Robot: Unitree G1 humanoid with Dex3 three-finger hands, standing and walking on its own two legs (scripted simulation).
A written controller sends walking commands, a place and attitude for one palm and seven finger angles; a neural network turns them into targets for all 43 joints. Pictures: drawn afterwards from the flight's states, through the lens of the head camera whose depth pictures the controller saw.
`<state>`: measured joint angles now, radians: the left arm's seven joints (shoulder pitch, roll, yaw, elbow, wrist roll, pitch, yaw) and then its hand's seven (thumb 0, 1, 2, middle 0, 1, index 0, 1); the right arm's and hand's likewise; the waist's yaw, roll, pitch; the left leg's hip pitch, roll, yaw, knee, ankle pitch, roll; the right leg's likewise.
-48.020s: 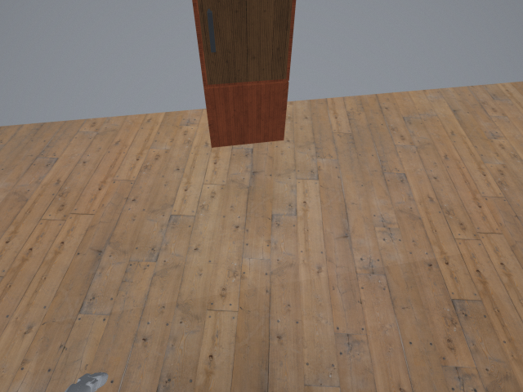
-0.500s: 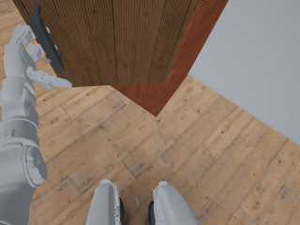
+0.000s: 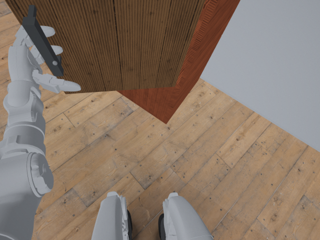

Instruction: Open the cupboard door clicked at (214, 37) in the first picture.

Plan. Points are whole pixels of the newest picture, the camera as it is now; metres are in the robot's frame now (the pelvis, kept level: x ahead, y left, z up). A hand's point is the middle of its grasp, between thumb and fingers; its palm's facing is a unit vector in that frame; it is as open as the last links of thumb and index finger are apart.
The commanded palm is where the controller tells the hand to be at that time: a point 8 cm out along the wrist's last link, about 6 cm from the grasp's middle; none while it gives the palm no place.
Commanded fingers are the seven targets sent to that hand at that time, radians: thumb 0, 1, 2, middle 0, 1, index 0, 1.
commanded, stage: slide the fingers in behind the handle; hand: left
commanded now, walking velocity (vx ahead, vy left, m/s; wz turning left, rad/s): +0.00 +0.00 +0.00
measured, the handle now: (47, 44) +0.57 +0.23 +0.05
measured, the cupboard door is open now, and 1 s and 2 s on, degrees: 43 43 80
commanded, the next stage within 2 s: close the thumb around the handle in 0.06 s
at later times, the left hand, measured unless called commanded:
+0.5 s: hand (57, 62) +0.52 +0.20 +0.05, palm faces +0.09 -1.00 -0.03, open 10.6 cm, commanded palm +0.50 +0.23 +0.05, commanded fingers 0.00 0.51 0.73 -0.37 -1.31 -0.37 -1.31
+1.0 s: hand (58, 62) +0.52 +0.20 +0.05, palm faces +0.09 -1.00 -0.02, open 5.6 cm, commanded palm +0.50 +0.23 +0.05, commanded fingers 0.00 0.90 0.90 -0.40 -1.35 -0.40 -1.35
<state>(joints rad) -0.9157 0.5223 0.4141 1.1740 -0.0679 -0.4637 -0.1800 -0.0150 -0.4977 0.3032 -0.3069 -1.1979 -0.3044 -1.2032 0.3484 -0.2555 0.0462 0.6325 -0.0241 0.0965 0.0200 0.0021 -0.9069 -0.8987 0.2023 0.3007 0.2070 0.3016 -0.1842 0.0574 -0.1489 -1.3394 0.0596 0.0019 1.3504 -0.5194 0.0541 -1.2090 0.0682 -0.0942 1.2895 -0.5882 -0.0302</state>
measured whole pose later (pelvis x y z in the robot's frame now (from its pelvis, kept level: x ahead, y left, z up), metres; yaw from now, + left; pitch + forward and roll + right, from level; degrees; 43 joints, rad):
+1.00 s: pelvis +0.00 +0.00 +0.00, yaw +0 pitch +29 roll -5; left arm -0.91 0.50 0.41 1.17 -0.07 -0.48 -0.17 0.01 0.75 0.82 -0.39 -1.34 -0.37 -1.35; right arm 0.34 -0.26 0.04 0.63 -0.02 0.10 0.02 0.00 -0.91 -0.90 0.20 0.30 0.21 0.30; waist -0.18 0.05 -0.15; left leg -1.33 0.06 0.00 1.35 -0.52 0.05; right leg -1.20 0.07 -0.09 1.29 -0.59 -0.03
